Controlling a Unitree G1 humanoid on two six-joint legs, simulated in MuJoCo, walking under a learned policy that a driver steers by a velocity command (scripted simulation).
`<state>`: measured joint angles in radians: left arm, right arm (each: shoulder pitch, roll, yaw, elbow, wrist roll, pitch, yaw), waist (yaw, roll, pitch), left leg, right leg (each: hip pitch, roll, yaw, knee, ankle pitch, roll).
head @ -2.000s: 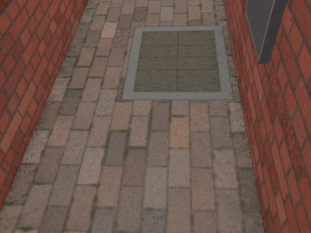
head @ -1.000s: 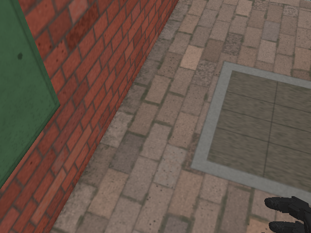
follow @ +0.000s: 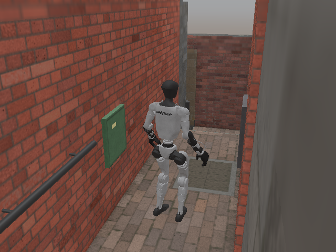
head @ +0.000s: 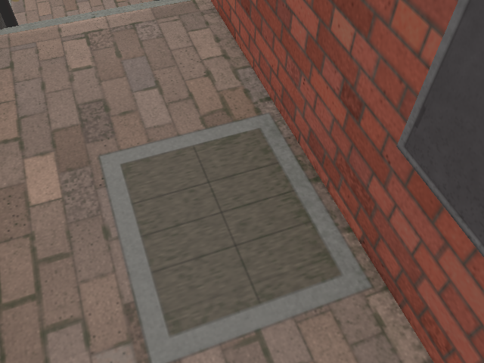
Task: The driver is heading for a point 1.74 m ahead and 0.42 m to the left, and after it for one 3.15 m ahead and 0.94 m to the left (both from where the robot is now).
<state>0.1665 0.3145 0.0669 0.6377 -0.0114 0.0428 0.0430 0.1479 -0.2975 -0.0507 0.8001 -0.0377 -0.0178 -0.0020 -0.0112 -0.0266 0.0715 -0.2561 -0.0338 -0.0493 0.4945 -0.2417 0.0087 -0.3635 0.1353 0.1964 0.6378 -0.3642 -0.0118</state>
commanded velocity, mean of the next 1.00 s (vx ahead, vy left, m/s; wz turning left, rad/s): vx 0.12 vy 0.00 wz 0.33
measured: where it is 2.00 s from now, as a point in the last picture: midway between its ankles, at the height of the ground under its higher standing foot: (176, 346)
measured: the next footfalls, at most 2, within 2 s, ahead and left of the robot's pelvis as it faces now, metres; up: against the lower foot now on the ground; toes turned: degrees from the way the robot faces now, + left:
right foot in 0.22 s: +0.02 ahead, -0.13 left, +0.00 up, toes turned +4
left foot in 0.58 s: +0.01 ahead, +0.13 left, +0.00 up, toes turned +12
